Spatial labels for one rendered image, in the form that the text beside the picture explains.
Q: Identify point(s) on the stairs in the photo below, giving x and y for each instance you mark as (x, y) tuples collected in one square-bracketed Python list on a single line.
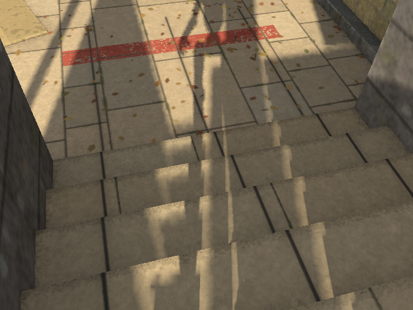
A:
[(271, 216)]

